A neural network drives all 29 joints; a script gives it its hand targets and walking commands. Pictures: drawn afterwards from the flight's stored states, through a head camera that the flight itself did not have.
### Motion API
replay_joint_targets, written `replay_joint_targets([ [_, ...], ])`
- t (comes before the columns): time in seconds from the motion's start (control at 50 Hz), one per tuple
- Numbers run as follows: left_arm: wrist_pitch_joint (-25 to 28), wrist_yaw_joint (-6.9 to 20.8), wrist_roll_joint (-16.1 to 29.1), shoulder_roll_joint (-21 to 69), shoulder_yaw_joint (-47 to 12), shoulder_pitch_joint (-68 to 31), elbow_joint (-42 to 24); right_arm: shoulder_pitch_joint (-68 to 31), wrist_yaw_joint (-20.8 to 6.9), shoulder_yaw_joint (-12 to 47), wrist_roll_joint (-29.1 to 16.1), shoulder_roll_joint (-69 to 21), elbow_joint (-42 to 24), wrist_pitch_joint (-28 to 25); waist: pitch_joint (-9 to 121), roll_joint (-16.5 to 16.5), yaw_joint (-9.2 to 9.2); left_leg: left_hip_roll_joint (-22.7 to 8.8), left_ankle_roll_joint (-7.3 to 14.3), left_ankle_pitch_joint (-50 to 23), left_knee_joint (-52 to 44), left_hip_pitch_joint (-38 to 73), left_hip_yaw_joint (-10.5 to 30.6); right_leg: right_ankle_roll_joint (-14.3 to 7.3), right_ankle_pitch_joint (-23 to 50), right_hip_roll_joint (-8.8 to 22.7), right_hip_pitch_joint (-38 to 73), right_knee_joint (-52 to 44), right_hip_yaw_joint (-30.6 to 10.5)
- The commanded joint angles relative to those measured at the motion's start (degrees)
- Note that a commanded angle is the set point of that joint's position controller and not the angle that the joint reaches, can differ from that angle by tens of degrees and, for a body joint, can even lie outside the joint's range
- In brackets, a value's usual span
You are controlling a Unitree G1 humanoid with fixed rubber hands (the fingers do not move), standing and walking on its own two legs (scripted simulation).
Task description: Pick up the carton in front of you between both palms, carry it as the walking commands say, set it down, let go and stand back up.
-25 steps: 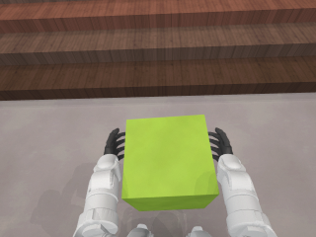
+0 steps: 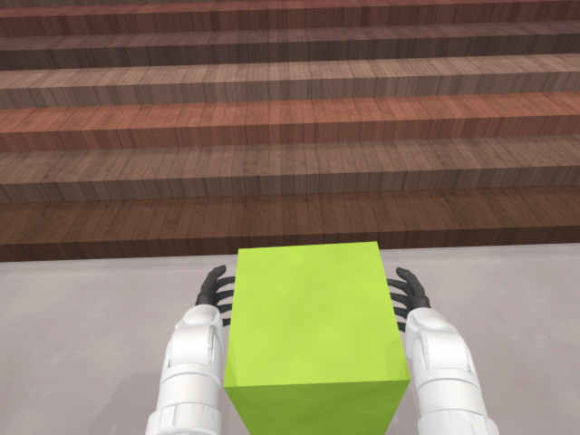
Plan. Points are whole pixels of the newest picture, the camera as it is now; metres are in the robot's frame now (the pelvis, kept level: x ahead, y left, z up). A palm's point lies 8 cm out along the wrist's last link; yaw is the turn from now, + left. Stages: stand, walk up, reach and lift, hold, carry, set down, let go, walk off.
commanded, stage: reach and lift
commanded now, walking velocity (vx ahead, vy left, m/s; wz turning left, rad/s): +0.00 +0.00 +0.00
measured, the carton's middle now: (312, 345) +0.29 +0.00 -0.05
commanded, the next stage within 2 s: hold in 0.84 s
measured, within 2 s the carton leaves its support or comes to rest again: neither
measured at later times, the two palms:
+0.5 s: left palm (208, 307) +0.30 +0.15 +0.04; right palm (417, 310) +0.30 -0.15 +0.04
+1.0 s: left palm (204, 304) +0.29 +0.15 +0.06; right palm (422, 306) +0.29 -0.15 +0.06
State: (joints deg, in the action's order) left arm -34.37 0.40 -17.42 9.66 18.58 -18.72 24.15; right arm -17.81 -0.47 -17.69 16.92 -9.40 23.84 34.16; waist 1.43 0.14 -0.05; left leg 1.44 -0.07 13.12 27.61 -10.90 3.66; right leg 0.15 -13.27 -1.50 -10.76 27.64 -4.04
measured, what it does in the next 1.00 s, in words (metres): stands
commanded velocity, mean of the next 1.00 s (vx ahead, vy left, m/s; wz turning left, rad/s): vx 0.00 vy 0.00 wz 0.00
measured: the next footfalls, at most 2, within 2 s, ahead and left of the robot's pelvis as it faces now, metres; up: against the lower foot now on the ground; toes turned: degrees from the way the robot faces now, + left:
right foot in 1.82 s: +0.16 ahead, -0.11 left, +0.00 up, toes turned -10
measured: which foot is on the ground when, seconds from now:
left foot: down 0.00-1.00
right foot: down 0.00-1.00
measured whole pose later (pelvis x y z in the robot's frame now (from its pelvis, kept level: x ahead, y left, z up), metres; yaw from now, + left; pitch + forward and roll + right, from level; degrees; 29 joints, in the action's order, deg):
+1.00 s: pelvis +0.01 +0.00 +0.01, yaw +0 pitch -7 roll +0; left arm -42.1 0.1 -14.6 8.4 11.6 -13.6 11.4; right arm -12.7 0.0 -10.7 14.5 -8.2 11.0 42.1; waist -1.0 0.0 0.0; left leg 1.1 -0.3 10.6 20.0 -2.4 4.2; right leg 0.0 -10.8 -1.3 -2.1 19.9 -3.8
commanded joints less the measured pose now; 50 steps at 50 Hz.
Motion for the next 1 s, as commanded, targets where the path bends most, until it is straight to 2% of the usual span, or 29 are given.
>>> replay_joint_targets([
  [0.0,0.8,14.1,11.5,54.7,-29.7,-29.8,2.1,-32.1,-14.2,29.4,-11.5,-54.4,0.7,-1.0,8.8,-0.7,-0.18,2.7,0.9,-1.0,-5.3,2.5,0.9,-1.0,1.1,-2.8,1.6,-5.1,-0.3],
  [0.18,0.7,14.1,12.1,55.5,-31.0,-32.3,1.3,-34.8,-14.4,30.3,-11.6,-54.2,-0.5,-1.1,12.3,-0.4,0.26,2.7,0.5,-2.0,-5.6,4.8,0.8,-0.9,1.8,-3.2,3.5,-5.3,0.2],
  [0.56,-1.8,13.6,13.5,52.8,-33.3,-23.6,-5.8,-25.7,-13.3,32.9,-13.3,-53.1,-7.3,1.6,12.8,0.0,-0.20,3.5,-0.1,-13.6,-7.4,9.4,0.9,0.1,13.5,-3.3,8.9,-7.7,-0.7],
  [0.8,-3.4,13.4,14.5,51.6,-34.5,-22.1,-9.3,-24.0,-12.7,34.2,-14.4,-52.8,-10.6,3.3,11.6,0.1,-0.15,3.6,-0.1,-14.3,-8.1,9.8,1.0,0.4,15.3,-3.4,10.3,-8.2,-0.9],
  [0.9,-5.0,12.9,17.1,52.2,-38.8,-20.7,-14.8,-22.6,-12.4,38.2,-16.7,-52.6,-16.2,4.9,14.6,-0.2,0.15,3.5,-0.5,-18.3,-8.5,12.3,1.6,0.6,19.2,-3.4,12.7,-8.6,-1.2],
  [0.94,-6.5,12.5,17.0,51.2,-38.6,-19.0,-15.6,-21.0,-12.1,38.0,-16.6,-51.1,-16.9,6.3,13.1,-0.3,0.17,3.4,-0.6,-18.0,-9.2,12.4,1.6,0.5,18.5,-3.4,12.8,-9.3,-1.2],
  [0.98,-7.6,12.1,16.0,49.8,-36.9,-18.1,-14.6,-20.3,-12.0,36.4,-15.8,-49.4,-16.0,7.4,9.2,-0.2,0.06,3.3,-0.5,-14.2,-10.0,11.1,1.4,0.2,14.3,-3.3,11.5,-10.0,-1.0],
])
